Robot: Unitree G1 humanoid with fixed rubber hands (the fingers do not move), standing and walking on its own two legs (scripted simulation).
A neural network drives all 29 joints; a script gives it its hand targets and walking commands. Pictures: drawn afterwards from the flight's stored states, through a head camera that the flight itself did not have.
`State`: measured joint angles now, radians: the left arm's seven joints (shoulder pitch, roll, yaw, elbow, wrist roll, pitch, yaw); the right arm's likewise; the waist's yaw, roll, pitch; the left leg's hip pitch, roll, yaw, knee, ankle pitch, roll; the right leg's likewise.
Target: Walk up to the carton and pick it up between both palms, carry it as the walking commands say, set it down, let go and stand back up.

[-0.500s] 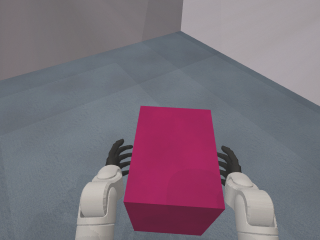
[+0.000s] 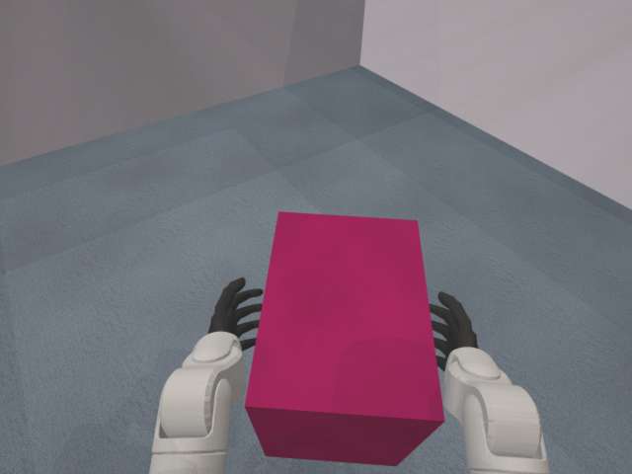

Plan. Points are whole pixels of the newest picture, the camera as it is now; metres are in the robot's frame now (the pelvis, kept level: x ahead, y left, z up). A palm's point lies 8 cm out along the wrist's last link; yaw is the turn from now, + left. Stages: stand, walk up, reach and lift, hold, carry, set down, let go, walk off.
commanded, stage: carry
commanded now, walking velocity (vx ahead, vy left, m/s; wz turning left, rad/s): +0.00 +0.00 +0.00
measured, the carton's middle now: (338, 342) +0.30 +0.00 +0.00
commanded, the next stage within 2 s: hold in 0.06 s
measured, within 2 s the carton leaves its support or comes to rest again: neither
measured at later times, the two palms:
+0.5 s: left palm (254, 338) +0.29 +0.11 +0.03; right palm (466, 372) +0.26 -0.16 +0.01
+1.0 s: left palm (261, 345) +0.32 +0.12 -0.05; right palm (444, 362) +0.31 -0.16 -0.06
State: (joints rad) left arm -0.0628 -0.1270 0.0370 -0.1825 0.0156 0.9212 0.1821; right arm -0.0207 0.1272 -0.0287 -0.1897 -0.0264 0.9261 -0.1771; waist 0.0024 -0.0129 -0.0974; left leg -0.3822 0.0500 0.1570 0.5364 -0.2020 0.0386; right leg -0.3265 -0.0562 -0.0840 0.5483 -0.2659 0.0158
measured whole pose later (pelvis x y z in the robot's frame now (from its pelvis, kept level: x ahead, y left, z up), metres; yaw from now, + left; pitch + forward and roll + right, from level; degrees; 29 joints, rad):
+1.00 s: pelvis +0.00 -0.02 -0.01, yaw -1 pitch +7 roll +0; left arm -0.40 -0.20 0.34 0.52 0.29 0.34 0.05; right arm -0.37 0.17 -0.33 0.55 -0.29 0.33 -0.04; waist 0.01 -0.01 0.07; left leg -0.55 -0.01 0.03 0.66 -0.24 0.02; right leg -0.51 0.02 0.02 0.70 -0.32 -0.01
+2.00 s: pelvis -0.05 +0.00 -0.15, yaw -1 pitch +29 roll -2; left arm -0.78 -0.06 0.29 0.70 0.14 0.16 0.17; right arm -0.79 -0.01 -0.26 0.78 -0.09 0.15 -0.11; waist -0.01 0.00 0.02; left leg -1.44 -0.01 0.00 1.35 -0.41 0.03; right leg -1.37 0.03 0.00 1.37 -0.50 0.01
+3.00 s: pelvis -0.08 -0.01 -0.27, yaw -4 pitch +32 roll -1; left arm -1.26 0.08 0.38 0.72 0.07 0.24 0.15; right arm -1.27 -0.15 -0.23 0.80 -0.02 0.25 -0.16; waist 0.04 -0.01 0.32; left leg -1.87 -0.05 -0.04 1.81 -0.50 -0.02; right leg -1.82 0.10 0.03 1.84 -0.59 0.02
